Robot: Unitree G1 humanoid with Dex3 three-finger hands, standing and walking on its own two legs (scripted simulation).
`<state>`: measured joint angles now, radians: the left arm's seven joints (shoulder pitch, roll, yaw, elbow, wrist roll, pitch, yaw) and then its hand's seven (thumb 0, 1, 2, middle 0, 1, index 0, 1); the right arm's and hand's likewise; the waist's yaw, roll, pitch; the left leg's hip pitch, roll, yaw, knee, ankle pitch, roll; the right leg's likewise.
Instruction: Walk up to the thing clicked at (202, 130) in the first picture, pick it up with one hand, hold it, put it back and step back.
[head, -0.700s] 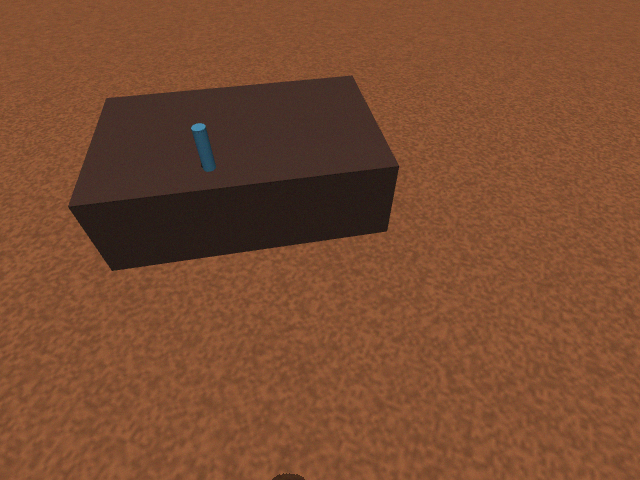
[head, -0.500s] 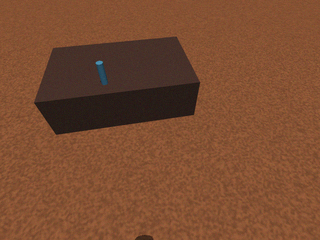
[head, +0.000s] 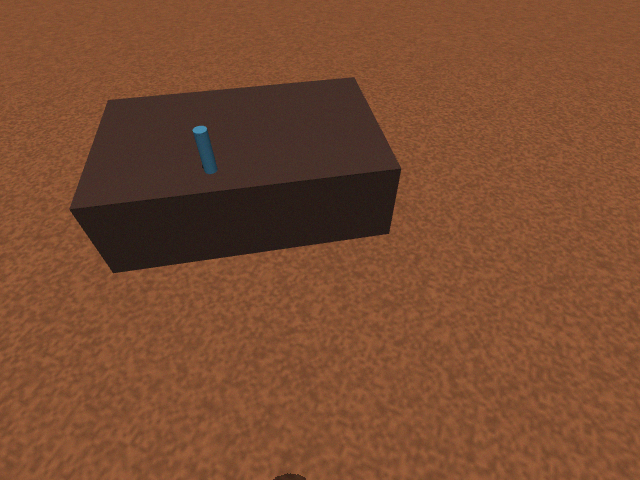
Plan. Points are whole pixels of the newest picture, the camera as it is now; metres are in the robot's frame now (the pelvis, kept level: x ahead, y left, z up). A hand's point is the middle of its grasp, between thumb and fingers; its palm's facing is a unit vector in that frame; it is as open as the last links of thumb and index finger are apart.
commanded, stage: stand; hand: left
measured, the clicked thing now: (205, 150) +1.21 +0.40 -0.34
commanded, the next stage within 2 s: walk up in 0.42 s
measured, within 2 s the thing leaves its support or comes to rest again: neither
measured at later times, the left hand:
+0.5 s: hand out of the picture +0.07 +0.26 -0.15, palm faces +0.01 -0.94 -0.33, open 7.4 cm
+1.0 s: hand (63, 451) +0.21 +0.40 -0.16, palm faces +0.03 -0.94 -0.33, open 7.4 cm
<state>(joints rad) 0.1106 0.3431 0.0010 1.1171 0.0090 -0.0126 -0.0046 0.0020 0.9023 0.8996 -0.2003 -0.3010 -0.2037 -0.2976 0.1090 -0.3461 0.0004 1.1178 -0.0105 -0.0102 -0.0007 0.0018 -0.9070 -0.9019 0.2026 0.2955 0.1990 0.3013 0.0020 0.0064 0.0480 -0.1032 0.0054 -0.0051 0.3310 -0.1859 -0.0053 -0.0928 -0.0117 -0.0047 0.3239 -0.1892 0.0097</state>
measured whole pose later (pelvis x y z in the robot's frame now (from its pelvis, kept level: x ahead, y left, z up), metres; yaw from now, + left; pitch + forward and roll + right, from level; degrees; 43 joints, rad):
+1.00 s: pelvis +0.16 +0.12 -0.01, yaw +5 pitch -3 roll +0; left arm 0.23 0.45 0.06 0.95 0.01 -0.04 -0.07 0.00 0.90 0.90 -0.20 -0.30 -0.20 -0.30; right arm 0.34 -0.37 -0.07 0.95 -0.02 -0.07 0.06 0.00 -0.90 -0.90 0.20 0.30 0.20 0.30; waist -0.03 -0.07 0.07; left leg -0.17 -0.02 0.06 0.47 -0.25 0.04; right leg -0.47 -0.06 0.02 0.99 -0.30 -0.03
